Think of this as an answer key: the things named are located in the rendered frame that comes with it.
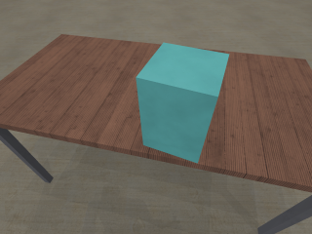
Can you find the table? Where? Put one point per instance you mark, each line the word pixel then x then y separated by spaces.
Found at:
pixel 83 90

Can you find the carton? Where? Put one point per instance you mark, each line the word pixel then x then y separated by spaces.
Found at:
pixel 177 92

